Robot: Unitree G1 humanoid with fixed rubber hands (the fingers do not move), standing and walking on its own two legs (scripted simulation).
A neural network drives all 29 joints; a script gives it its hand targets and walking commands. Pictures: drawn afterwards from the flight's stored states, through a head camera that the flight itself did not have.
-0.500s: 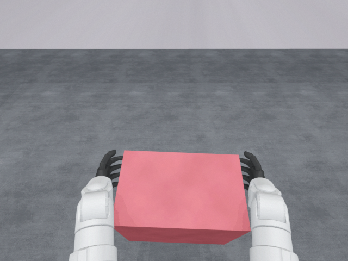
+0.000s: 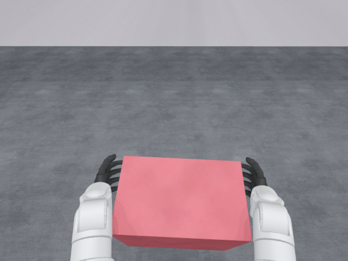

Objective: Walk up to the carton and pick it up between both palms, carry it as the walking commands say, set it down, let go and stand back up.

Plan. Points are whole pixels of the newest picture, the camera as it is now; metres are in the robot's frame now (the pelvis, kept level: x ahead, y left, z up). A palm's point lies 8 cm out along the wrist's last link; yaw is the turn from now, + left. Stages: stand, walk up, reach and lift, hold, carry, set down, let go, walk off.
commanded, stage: reach and lift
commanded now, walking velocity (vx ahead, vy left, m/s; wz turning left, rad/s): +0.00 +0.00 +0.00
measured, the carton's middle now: (179, 207) +0.27 +0.00 -0.05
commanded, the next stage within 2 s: hold in 0.34 s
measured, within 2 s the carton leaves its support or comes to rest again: neither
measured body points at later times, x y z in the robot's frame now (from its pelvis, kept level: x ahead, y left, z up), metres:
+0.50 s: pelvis -0.01 +0.00 +0.00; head -0.03 +0.00 +0.45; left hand +0.28 +0.18 +0.03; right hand +0.28 -0.18 +0.03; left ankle -0.02 +0.14 -0.75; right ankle +0.01 -0.14 -0.75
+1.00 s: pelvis -0.01 +0.00 +0.00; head -0.03 +0.00 +0.45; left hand +0.28 +0.18 +0.03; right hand +0.28 -0.18 +0.03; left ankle -0.02 +0.14 -0.75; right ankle +0.01 -0.14 -0.75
